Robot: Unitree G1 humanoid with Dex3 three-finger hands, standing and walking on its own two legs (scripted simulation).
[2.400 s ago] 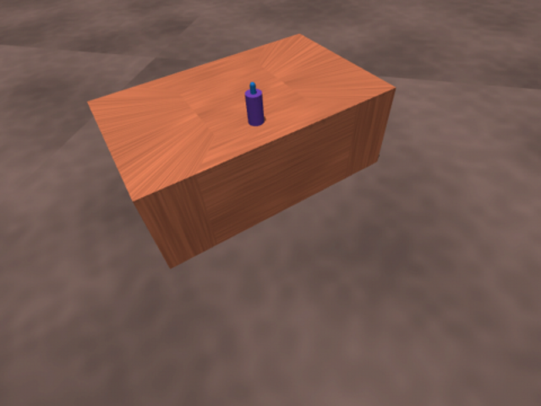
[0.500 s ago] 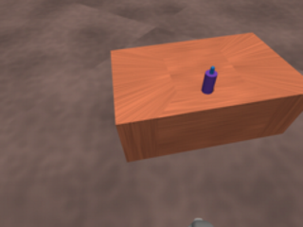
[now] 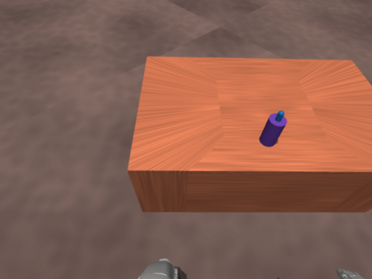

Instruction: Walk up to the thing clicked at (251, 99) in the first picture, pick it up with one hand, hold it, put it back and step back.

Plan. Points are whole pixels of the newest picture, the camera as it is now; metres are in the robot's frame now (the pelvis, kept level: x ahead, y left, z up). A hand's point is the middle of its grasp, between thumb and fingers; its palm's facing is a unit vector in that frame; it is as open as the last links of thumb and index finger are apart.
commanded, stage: walk up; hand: right
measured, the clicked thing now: (274, 127) +0.68 -0.28 -0.20
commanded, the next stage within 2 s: none
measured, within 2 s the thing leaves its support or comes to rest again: neither
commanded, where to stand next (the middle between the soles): +0.20 -0.11 m, yaw +7 degrees
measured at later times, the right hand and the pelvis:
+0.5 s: hand out of the picture +0.18 -0.43 -0.14, palm faces -0.09 +0.90 -0.42, open 7.4 cm; pelvis +0.11 -0.14 +0.01, yaw +3 degrees
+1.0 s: hand (351, 220) +0.30 -0.39 -0.13, palm faces -0.19 +0.90 -0.38, open 7.4 cm; pelvis +0.13 -0.15 +0.01, yaw +10 degrees
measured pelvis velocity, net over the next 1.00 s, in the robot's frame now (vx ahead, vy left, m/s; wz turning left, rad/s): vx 0.13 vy -0.15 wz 0.17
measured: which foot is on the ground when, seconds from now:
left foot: down 0.00-0.38, up 0.40-0.76, down 0.78-1.00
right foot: up 0.00-0.34, down 0.36-1.00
